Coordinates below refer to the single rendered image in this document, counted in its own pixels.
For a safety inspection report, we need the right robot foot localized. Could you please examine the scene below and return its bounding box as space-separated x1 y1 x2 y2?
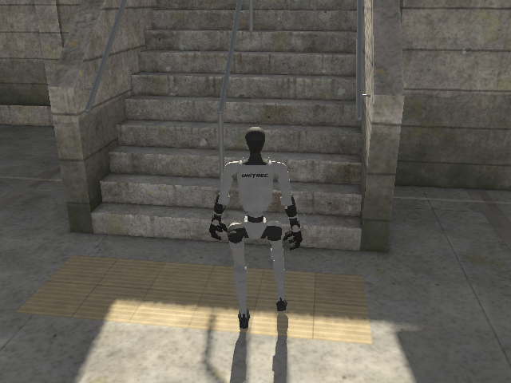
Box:
276 297 287 311

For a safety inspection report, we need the robot right upper arm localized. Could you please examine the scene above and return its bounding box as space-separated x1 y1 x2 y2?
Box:
272 161 293 207

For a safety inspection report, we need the right robot thigh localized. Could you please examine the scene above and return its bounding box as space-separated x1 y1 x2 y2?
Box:
266 221 283 261

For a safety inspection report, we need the right robot forearm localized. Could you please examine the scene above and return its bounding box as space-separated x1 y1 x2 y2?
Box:
285 194 301 232

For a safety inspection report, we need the left robot hand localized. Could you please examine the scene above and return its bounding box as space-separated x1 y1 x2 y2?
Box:
209 223 228 240

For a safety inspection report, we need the left robot forearm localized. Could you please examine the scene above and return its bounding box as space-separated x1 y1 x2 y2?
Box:
211 193 226 226

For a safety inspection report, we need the right robot hand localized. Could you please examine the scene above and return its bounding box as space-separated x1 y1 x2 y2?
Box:
283 229 303 251

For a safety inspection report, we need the robot left upper arm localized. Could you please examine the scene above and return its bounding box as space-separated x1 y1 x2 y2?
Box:
218 161 239 205

